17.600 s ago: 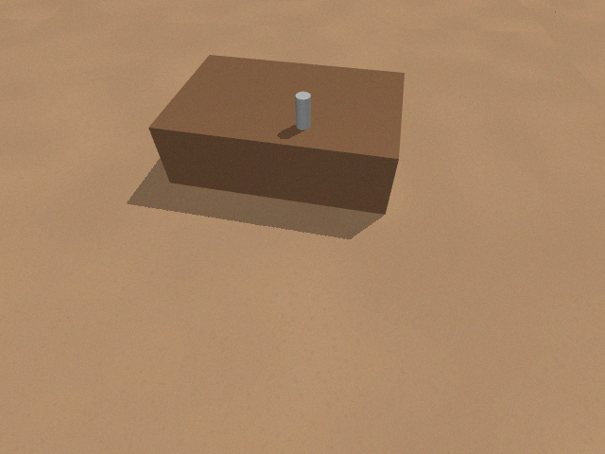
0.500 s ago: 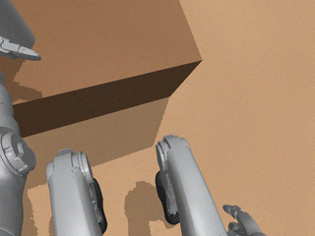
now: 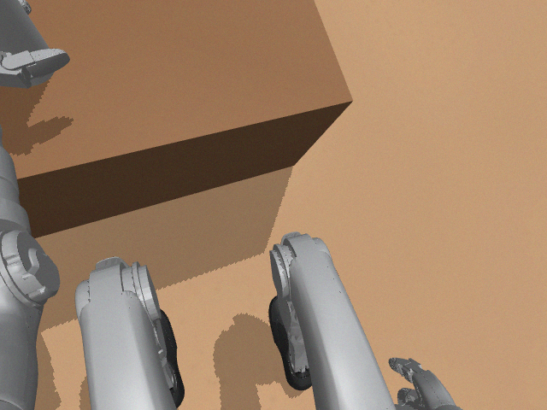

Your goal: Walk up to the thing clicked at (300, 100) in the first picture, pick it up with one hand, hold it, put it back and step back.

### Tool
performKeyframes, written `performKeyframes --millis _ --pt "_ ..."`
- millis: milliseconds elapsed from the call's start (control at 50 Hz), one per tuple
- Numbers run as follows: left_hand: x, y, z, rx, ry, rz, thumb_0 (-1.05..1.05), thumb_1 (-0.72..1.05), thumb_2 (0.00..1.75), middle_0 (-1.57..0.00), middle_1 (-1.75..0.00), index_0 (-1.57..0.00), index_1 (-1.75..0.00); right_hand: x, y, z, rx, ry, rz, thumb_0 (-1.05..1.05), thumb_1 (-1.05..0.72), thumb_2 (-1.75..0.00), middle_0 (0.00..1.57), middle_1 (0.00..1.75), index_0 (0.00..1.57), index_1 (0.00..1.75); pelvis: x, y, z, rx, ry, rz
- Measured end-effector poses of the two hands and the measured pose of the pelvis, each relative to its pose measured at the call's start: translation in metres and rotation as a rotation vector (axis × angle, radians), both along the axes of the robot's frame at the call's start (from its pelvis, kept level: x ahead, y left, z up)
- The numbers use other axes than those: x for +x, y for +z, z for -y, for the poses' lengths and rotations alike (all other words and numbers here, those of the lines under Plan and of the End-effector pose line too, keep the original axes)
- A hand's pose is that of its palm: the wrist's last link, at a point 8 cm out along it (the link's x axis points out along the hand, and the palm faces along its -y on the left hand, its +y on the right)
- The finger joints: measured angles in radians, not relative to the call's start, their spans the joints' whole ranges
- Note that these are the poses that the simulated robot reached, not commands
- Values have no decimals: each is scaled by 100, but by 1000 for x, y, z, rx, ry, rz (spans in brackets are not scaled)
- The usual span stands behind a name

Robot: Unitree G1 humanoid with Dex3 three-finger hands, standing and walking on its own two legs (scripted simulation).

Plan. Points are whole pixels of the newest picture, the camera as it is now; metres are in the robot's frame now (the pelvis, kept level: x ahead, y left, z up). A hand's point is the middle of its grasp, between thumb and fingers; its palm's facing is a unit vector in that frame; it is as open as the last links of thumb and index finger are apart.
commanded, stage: settle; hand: left
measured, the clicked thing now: out of the picture +0.57 +0.26 +0.02
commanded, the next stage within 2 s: lift in 1.20 s
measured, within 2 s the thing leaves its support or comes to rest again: leaves its support in 0.32 s
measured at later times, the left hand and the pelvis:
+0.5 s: hand out of the picture +0.55 +0.25 +0.06, palm faces +0.21 -0.98 -0.05, open 8.9 cm; pelvis +0.00 +0.00 +0.04, yaw +1 degrees
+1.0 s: hand out of the picture +0.55 +0.26 +0.11, palm faces +0.20 -0.98 -0.05, open 8.9 cm; pelvis +0.01 +0.00 +0.09, yaw +3 degrees
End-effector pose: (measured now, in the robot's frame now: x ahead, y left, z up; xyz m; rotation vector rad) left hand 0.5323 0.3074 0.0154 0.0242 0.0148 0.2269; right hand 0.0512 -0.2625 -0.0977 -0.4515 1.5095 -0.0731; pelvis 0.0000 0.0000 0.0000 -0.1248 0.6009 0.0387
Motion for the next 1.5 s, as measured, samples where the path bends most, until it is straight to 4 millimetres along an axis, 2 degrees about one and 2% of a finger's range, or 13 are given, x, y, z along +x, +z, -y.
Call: performKeyframes --millis 60,240,320,460,580,660,860,1180,1500 --pt "1 0 1 1 -4 4 -1 -22 62 -86 -83 -90 -83 2 0 -1 2 0 3 0 -94 -90 20 29 20 30 1 0 -1 -1 2 -3" --pt "-2 2 4 16 -20 -21 0 -22 97 -78 -98 -81 -98 11 0 0 10 -4 12 0 -92 -90 20 29 20 30 3 5 1 6 5 -7" --pt "-5 7 7 15 -28 -33 0 -22 107 -76 -101 -80 -102 14 5 0 15 -7 21 0 -92 -90 20 29 20 30 4 11 2 10 6 -7" --pt "-10 36 10 18 -18 -24 0 -27 112 -77 -104 -80 -104 20 23 -3 15 -25 61 0 -92 -90 20 29 20 30 4 30 2 11 13 -9" --pt "-11 66 5 12 -5 -22 0 -29 115 -77 -105 -80 -105 22 43 -5 15 -41 95 0 -92 -90 20 29 20 30 4 50 0 11 17 -13" --pt "-12 78 2 13 -12 -29 0 -29 115 -77 -105 -80 -105 21 56 -5 11 -47 104 0 -92 -90 20 29 20 30 5 62 -1 11 21 -16" --pt "-16 90 -4 4 -8 -39 0 -29 115 -77 -105 -80 -106 20 76 -3 0 -43 90 0 -90 -90 20 29 20 30 8 80 -3 19 31 -23" --pt "-14 119 -2 4 -16 -39 0 -29 115 -77 -105 -80 -105 34 96 -12 24 -39 129 0 -90 -90 20 29 20 30 13 104 -5 20 38 -19" --pt "-22 133 -3 -6 -5 -36 0 -29 115 -77 -105 -80 -106 34 113 -16 32 -43 127 0 -92 -90 20 29 20 30 16 123 -7 22 46 -7"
